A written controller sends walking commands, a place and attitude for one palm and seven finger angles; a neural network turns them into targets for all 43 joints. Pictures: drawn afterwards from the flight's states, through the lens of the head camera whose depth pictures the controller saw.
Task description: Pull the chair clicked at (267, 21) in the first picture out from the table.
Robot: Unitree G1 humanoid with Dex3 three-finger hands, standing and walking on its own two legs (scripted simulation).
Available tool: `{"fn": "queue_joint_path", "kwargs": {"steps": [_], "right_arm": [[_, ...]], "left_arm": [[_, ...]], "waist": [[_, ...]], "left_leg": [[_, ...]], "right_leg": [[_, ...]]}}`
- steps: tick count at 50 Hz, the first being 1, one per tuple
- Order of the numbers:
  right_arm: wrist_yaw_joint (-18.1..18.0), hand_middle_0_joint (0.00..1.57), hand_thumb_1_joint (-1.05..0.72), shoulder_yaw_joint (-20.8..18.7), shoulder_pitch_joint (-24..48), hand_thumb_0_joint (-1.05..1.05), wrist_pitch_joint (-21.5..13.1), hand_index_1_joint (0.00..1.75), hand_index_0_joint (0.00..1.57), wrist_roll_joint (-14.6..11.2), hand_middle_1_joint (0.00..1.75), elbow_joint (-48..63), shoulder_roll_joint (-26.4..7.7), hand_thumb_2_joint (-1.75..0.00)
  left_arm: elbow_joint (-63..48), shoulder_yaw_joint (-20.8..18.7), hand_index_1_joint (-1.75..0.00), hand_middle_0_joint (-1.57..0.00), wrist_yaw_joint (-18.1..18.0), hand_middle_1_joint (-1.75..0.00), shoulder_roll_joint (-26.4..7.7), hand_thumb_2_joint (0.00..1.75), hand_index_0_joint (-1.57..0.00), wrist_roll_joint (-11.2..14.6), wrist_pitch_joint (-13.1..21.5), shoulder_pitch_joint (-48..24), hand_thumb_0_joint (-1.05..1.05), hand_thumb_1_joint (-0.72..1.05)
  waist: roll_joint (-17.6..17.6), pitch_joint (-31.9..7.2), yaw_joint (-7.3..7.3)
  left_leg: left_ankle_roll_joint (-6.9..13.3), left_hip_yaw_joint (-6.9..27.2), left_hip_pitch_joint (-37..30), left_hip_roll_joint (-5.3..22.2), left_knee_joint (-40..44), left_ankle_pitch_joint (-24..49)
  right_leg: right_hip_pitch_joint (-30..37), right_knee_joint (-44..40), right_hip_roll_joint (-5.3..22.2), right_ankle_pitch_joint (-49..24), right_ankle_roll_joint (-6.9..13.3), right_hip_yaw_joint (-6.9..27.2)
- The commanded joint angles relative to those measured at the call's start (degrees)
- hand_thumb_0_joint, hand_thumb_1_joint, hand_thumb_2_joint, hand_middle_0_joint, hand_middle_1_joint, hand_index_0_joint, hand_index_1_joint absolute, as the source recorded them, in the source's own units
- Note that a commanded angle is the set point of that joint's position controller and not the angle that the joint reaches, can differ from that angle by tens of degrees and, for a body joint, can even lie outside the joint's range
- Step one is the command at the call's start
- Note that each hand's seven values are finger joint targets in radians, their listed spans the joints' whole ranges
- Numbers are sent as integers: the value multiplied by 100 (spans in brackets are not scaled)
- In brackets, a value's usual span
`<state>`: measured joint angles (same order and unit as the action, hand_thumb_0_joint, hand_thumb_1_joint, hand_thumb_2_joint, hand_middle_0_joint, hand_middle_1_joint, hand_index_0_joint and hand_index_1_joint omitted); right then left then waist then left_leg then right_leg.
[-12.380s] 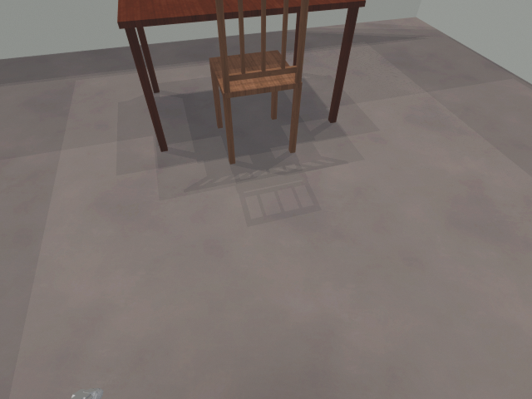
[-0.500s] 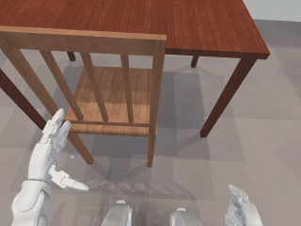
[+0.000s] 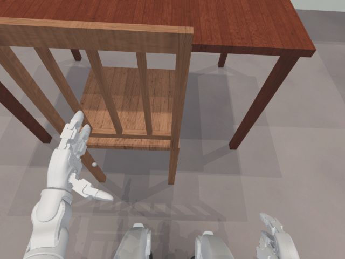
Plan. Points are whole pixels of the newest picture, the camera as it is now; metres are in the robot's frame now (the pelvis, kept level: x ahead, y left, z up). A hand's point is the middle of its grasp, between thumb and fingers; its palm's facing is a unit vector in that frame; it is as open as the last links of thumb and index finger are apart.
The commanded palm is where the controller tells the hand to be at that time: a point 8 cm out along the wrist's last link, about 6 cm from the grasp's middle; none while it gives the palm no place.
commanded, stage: aim the fingers beside a spindle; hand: left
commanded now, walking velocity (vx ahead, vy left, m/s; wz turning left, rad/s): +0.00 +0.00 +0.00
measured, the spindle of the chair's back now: (108, 100) +0.49 +0.19 +0.03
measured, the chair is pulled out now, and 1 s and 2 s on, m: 0.00 0.00 0.00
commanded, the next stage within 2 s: push the fingers through the gap in 1.08 s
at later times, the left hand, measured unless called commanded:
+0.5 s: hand (110, 151) +0.35 +0.16 +0.01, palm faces -0.01 -1.00 -0.03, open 16.9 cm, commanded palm +0.34 +0.21 +0.01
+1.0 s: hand (111, 153) +0.35 +0.16 +0.01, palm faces +0.00 -1.00 -0.04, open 16.9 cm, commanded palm +0.33 +0.21 +0.01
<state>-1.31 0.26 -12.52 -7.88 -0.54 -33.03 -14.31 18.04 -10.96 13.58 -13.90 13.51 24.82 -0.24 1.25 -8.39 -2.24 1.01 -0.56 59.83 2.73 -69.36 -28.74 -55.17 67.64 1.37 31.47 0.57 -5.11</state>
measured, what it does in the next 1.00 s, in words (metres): stands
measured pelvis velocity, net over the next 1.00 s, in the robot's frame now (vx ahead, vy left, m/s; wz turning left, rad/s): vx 0.00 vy -0.01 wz -0.01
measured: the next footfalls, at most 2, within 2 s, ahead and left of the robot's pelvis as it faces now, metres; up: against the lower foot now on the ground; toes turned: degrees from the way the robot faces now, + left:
none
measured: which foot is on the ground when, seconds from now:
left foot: down 0.00-1.00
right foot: down 0.00-1.00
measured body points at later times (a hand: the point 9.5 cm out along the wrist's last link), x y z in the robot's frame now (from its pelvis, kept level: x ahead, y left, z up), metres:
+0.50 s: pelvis +0.00 +0.00 -0.02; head +0.11 +0.01 +0.42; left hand +0.35 +0.22 +0.01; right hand +0.14 -0.25 -0.12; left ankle +0.04 +0.11 -0.64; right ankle +0.01 -0.12 -0.64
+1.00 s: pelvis +0.00 -0.01 -0.02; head +0.11 +0.00 +0.42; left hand +0.34 +0.21 +0.01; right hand +0.14 -0.26 -0.12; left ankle +0.04 +0.11 -0.64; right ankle +0.01 -0.12 -0.64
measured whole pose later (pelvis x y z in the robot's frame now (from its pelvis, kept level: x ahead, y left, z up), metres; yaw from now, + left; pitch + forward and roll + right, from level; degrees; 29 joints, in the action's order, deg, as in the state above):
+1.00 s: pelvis +0.00 -0.01 -0.02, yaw +0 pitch +22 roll -2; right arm -0.1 -0.2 -12.0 -2.7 -0.2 -33.5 -14.4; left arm 27.2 -10.3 8.7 -13.1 10.3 28.1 -10.1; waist 1.1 -8.7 -3.1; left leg 0.5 -0.5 65.0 3.1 -73.1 -29.7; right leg -60.9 72.2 1.1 32.9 1.3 -4.9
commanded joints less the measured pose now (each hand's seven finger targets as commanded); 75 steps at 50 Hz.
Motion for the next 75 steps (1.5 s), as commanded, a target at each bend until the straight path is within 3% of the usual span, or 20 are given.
{"fn": "queue_joint_path", "kwargs": {"steps": [1,5,13,19,21,24,26,29,36,38,41,43,53,55,56,59,61,65,68,75], "right_arm": [[-75,20,-90,-344,-28,0,-159,30,20,9,30,659,-865,-90],[-65,20,-90,-344,-18,0,-108,30,20,17,30,670,-843,-90],[-31,20,-90,-366,-70,0,41,30,20,36,30,619,-861,-90],[11,20,-90,-365,-87,0,161,30,20,54,30,580,-848,-90],[8,20,-90,-368,-113,0,208,30,20,53,30,568,-881,-90],[22,20,-90,-354,-127,0,255,30,20,61,30,534,-855,-90],[20,20,-90,-356,-149,0,291,30,20,61,30,542,-886,-90],[32,20,-90,-363,-132,0,333,30,20,42,30,614,-850,-90],[46,20,-90,-373,-178,0,361,30,20,11,30,584,-846,-90],[54,20,-90,-372,-158,0,345,30,20,17,30,593,-833,-90],[32,20,-90,-383,-184,0,319,30,20,26,30,556,-851,-90],[41,20,-90,-386,-157,0,310,30,20,37,30,578,-837,-90],[35,20,-90,-368,-82,0,280,30,20,19,30,642,-819,-90],[27,20,-90,-362,-87,0,280,30,20,9,30,630,-836,-90],[14,20,-90,-360,-103,0,278,30,20,6,30,606,-846,-90],[1,20,-90,-357,-80,0,250,30,20,8,30,585,-850,-90],[-13,20,-90,-357,-112,0,221,30,20,10,30,547,-863,-90],[-23,20,-90,-363,-143,0,209,30,20,37,30,482,-876,-90],[-25,20,-90,-356,-189,0,242,30,20,43,30,441,-883,-90],[18,20,-90,-337,-290,0,397,30,20,42,30,475,-881,-90]], "left_arm": [[-1008,-372,-8,-6,-147,-8,-893,30,-6,-23,461,-1184,0,-50],[-923,-122,-8,-6,-179,-8,-638,30,-6,-70,519,-1429,0,-50],[-717,-129,-8,-6,-331,-8,-669,30,-6,-170,506,-1794,0,-50],[-508,-14,-8,-6,-515,-8,-566,30,-6,-276,583,-2190,0,-50],[-252,-255,-8,-6,-572,-8,-798,30,-6,-316,592,-2125,0,-50],[-163,-49,-8,-6,-589,-8,-622,30,-6,-378,666,-2584,0,-50],[-54,-266,-8,-6,-614,-8,-844,30,-6,-360,670,-2551,0,-50],[-186,-250,-8,-6,-564,-8,-788,30,-6,-307,670,-2303,0,-50],[-178,-220,-8,-6,-509,-8,-740,30,-6,-239,625,-2150,0,-50],[-244,-83,-8,-6,-500,-8,-615,30,-6,-246,657,-2225,0,-50],[-214,-186,-8,-6,-524,-8,-745,30,-6,-265,724,-2274,0,-50],[-372,-261,-8,-6,-521,-8,-807,30,-6,-256,772,-2191,0,-50],[-453,-215,-8,-6,-402,-8,-749,30,-6,-180,719,-1994,0,-50],[-330,-222,-8,-6,-372,-8,-759,30,-6,-164,677,-1944,0,-50],[-266,-211,-8,-6,-366,-8,-747,30,-6,-159,668,-2043,0,-50],[-319,-176,-8,-6,-346,-8,-748,30,-6,-185,692,-2240,0,-50],[-315,-26,-8,-6,-345,-8,-641,30,-6,-186,701,-2538,0,-50],[-194,-141,-8,-6,-423,-8,-790,30,-6,-267,708,-2830,0,-50],[5,-130,-8,-6,-496,-8,-802,30,-6,-336,657,-3156,0,-50],[439,-454,-8,-6,-595,-8,-1066,30,-6,-371,543,-3116,0,-50]], "waist": [[224,-1769,-73],[244,-1970,-105],[313,-2240,-63],[208,-2217,-149],[69,-2181,-133],[251,-2240,-184],[186,-2274,-128],[189,-2543,-65],[-12,-2260,-162],[161,-2210,-162],[27,-2203,-189],[162,-2347,-98],[249,-2380,-91],[93,-2226,-124],[-36,-2191,-194],[189,-2146,-167],[151,-2131,-283],[328,-2301,-206],[270,-2315,-257],[133,-2478,-145]], "left_leg": [[5,308,-1592,-118,884,1324],[-3,311,-1665,-122,811,1376],[-27,350,-1718,-106,711,1554],[-18,339,-1569,-107,601,1429],[-4,317,-1362,-119,556,1367],[-21,309,-1377,-119,501,1296],[-9,307,-1318,-132,517,1259],[-2,243,-1413,-141,532,1469],[23,242,-1254,-124,542,1386],[16,232,-1281,-143,545,1310],[43,216,-1200,-144,478,1317],[26,210,-1296,-154,505,1424],[34,173,-1306,-164,476,1416],[35,181,-1179,-163,483,1340],[57,194,-1094,-159,442,1290],[35,220,-1158,-160,461,1170],[54,266,-1259,-144,433,1172],[16,300,-1364,-144,431,1195],[19,317,-1383,-143,423,1224],[2,252,-1248,-156,468,1385]], "right_leg": [[415,-843,-170,-1228,67,190],[341,-777,-156,-1266,71,200],[236,-631,-144,-1367,89,188],[82,-567,-148,-1294,77,199],[141,-547,-165,-1286,82,221],[1,-499,-154,-1227,87,235],[107,-524,-171,-1188,100,249],[399,-543,-165,-1487,86,303],[389,-594,-177,-1484,58,296],[299,-607,-155,-1388,65,297],[335,-608,-160,-1437,61,339],[448,-586,-148,-1534,74,348],[507,-619,-147,-1575,71,389],[507,-644,-155,-1530,65,381],[455,-625,-163,-1481,51,371],[289,-626,-150,-1283,78,362],[107,-623,-164,-1210,75,330],[27,-562,-149,-1150,101,308],[-33,-548,-151,-1163,94,304],[330,-556,-174,-1419,92,332]]}}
